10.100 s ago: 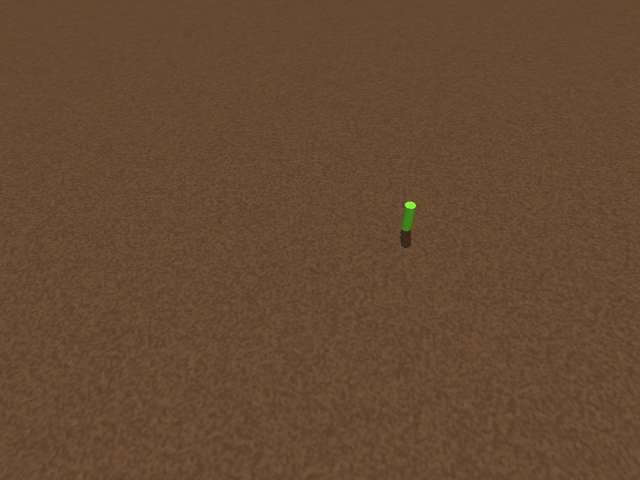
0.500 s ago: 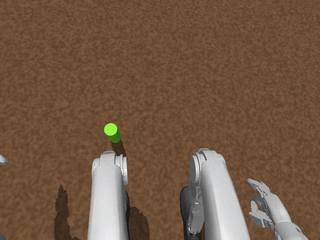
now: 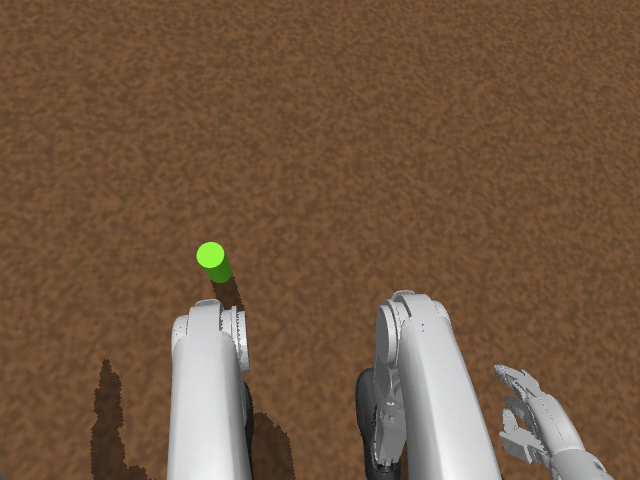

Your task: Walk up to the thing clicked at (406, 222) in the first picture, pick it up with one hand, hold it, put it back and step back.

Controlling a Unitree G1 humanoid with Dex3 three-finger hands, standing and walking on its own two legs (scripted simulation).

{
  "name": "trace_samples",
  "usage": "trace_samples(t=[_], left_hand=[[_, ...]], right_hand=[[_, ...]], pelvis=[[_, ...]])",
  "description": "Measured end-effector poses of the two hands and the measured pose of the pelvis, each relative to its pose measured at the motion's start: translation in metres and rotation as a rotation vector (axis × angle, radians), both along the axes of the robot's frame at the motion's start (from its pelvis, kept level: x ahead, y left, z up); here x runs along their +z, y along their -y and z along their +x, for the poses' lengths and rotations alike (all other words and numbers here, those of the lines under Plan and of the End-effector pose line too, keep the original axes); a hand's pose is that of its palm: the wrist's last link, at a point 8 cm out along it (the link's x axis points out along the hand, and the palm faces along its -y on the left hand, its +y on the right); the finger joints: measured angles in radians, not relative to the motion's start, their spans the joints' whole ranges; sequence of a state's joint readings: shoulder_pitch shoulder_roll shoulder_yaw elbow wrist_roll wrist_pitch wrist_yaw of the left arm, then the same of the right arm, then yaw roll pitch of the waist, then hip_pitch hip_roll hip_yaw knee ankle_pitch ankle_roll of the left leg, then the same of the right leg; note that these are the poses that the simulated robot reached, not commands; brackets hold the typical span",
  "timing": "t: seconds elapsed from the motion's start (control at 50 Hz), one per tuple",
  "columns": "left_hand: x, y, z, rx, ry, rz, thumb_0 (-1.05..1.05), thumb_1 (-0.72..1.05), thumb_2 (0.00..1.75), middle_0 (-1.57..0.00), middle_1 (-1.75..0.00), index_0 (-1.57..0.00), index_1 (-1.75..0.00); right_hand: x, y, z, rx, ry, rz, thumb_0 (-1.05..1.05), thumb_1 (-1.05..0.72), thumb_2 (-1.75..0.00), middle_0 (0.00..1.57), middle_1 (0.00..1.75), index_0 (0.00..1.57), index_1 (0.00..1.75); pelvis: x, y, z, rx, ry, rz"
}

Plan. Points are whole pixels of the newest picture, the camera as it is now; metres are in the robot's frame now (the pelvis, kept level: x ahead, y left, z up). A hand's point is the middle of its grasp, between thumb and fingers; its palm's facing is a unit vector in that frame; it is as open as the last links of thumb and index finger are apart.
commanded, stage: go down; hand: left
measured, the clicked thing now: (216, 264) +0.43 +0.18 -0.32
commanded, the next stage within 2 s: approach in 0.08 s
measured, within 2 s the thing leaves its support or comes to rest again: neither
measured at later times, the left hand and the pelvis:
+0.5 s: hand (34, 250) +0.38 +0.35 -0.08, palm faces +0.03 -1.00 -0.02, open 17.5 cm; pelvis -0.01 +0.00 -0.04, yaw -2 degrees
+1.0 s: hand (165, 268) +0.40 +0.25 -0.25, palm faces -0.04 -1.00 +0.04, open 17.0 cm; pelvis -0.01 +0.01 -0.10, yaw -8 degrees
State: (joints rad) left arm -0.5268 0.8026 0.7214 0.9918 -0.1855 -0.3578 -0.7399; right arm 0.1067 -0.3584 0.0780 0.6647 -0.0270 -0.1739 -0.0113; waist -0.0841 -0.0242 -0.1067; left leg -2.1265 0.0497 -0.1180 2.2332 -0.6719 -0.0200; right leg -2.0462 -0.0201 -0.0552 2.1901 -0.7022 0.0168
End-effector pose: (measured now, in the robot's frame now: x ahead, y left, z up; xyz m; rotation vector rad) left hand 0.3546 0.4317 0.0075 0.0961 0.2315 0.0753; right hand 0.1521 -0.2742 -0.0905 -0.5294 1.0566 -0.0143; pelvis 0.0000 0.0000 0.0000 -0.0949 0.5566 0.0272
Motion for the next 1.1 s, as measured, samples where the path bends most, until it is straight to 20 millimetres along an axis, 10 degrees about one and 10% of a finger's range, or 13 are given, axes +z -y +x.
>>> trace_samples(t=[0.36,0.74,1.1], left_hand=[[-0.024,0.004,0.0,-0.009,0.057,-0.03,-0.01,-0.55,0.03,-0.05,-0.08,-0.05,-0.08],[-0.198,0.089,0.019,-0.132,0.099,-0.126,-0.01,-0.53,0.05,-0.05,-0.12,-0.06,-0.11],[-0.267,0.148,0.035,-0.105,0.132,-0.138,-0.01,-0.43,0.06,-0.04,-0.1,-0.05,-0.08]], right_hand=[[-0.014,-0.001,-0.002,0.033,-0.01,-0.006,0.0,-0.89,-0.9,0.21,0.3,0.21,0.3],[-0.052,-0.011,0.003,0.217,-0.092,-0.122,0.0,-0.89,-0.9,0.21,0.3,0.21,0.3],[-0.044,-0.02,-0.003,0.382,-0.201,-0.255,0.0,-0.88,-0.89,0.21,0.3,0.21,0.3]], pelvis=[[-0.016,0.0,-0.003,-0.009,0.017,-0.008],[-0.084,-0.006,-0.007,-0.061,0.171,-0.074],[-0.106,-0.013,-0.011,-0.099,0.299,-0.154]])
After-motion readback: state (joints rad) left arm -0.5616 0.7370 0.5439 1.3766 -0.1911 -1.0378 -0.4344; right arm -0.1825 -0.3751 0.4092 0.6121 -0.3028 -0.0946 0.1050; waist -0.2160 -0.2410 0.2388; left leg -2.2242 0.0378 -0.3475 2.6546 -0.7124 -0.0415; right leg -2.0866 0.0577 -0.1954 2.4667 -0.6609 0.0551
